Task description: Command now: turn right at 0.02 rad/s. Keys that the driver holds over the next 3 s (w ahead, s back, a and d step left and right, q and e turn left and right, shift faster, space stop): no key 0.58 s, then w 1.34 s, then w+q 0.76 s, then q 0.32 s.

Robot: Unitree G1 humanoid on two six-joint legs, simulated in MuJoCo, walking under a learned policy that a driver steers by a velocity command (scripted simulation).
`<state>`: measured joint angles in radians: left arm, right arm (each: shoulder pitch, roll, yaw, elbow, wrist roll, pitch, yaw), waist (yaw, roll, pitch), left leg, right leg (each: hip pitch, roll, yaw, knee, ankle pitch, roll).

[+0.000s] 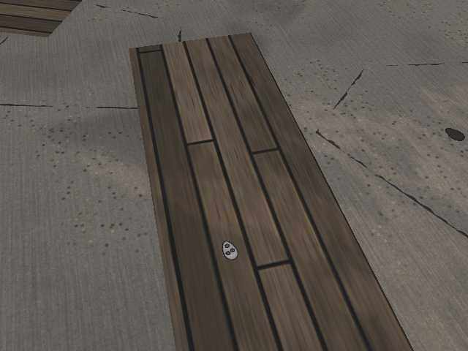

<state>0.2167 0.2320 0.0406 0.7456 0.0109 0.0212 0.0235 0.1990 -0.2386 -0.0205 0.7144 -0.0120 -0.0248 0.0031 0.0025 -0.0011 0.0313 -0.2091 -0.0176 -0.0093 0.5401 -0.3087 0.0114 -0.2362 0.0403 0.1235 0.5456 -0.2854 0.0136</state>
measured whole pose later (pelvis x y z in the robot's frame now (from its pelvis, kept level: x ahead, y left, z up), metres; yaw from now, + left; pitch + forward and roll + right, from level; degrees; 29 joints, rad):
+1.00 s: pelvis +0.09 -0.04 +0.00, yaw +0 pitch +1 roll +0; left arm 0.26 0.25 0.06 0.96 -0.01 -0.11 -0.01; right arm 0.34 -0.30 -0.04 0.91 0.04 -0.06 -0.01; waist 0.00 0.05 -0.01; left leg -0.31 0.00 -0.05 0.95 -0.43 0.05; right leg -0.24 0.01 -0.04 0.50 -0.27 -0.04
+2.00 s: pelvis +0.65 -0.05 -0.01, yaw +1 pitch +2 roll +1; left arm 0.04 0.26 0.04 0.79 0.00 -0.11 -0.03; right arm 0.37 -0.28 -0.04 0.98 0.01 -0.05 0.00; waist -0.05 0.01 0.03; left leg -0.10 -0.01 -0.03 0.77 -0.48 0.02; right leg -0.48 -0.01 -0.05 0.56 -0.11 -0.06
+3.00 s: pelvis +1.16 +0.07 -0.01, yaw +34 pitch +2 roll -1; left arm 0.03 0.27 0.05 0.71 0.03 -0.10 0.00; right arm 0.29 -0.31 -0.09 0.73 0.01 0.01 -0.04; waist -0.06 0.01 0.04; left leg -0.23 -0.13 -0.22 0.76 -0.52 0.04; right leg -0.48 0.04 0.03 0.48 -0.05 -0.01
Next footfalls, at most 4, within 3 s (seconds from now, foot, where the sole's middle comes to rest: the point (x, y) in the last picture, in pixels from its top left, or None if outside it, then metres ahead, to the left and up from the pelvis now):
0.92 right None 0.13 -0.14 -0.77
1.42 left None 0.49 0.09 -0.77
1.96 right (291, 263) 0.80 -0.15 -0.77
2.50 left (211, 199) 1.06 0.12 -0.77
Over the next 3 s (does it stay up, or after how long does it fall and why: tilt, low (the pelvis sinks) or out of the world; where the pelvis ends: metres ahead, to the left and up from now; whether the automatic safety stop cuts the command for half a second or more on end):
stays up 1.16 0.07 -0.01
